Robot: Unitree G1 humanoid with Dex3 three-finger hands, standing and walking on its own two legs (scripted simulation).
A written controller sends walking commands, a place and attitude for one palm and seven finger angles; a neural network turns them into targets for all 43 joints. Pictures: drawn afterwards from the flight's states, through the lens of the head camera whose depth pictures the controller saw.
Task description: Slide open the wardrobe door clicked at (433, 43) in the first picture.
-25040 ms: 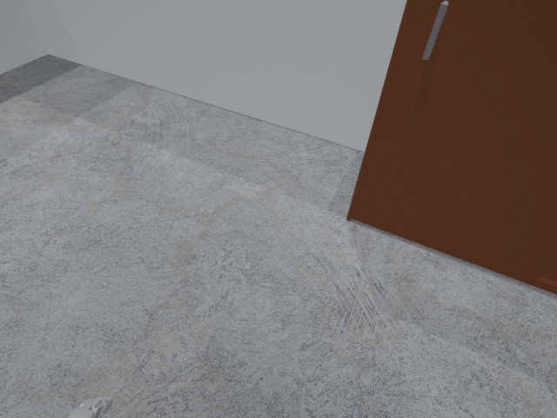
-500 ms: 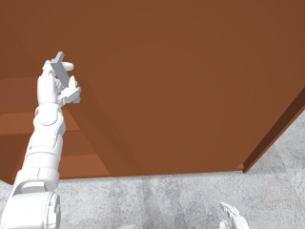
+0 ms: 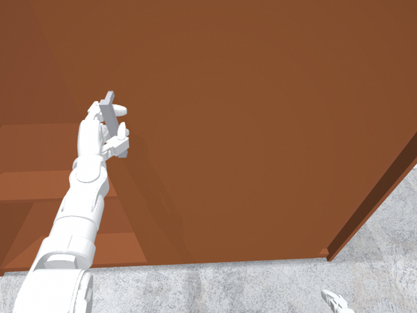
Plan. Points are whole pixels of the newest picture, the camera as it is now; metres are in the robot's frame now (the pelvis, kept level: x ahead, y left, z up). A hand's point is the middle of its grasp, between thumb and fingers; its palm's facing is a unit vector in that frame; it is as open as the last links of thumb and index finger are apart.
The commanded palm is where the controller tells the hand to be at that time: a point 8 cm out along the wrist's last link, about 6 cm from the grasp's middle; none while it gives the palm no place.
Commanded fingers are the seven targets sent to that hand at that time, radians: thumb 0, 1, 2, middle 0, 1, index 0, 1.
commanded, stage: stop walking and hold the door there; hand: left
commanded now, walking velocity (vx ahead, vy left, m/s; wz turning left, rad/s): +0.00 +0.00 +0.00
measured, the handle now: (116, 125) +0.45 +0.23 +0.13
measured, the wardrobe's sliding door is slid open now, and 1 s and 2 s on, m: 0.69 0.69 0.69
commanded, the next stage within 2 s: loosen the grip on the handle in 0.04 s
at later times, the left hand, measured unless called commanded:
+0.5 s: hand (118, 139) +0.40 +0.21 +0.14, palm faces +0.30 -0.93 -0.19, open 12.2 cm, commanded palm +0.36 +0.24 +0.14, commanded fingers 0.00 -0.55 0.20 -0.33 -1.25 -0.33 -1.25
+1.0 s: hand (96, 143) +0.39 +0.25 +0.13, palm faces +0.34 -0.92 -0.17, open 14.6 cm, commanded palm +0.36 +0.29 +0.14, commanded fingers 0.00 -0.55 0.20 -0.25 -1.15 -0.25 -1.15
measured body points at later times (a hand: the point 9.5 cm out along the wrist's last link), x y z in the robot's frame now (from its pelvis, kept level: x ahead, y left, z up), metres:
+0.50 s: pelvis -0.02 -0.03 +0.00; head -0.01 -0.03 +0.45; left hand +0.38 +0.26 +0.15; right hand +0.09 -0.31 -0.10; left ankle +0.04 +0.08 -0.74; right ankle +0.00 -0.12 -0.74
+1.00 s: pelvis +0.01 -0.03 +0.00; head +0.03 -0.02 +0.45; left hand +0.37 +0.30 +0.14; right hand +0.16 -0.28 -0.10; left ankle +0.04 +0.08 -0.74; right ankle +0.00 -0.12 -0.74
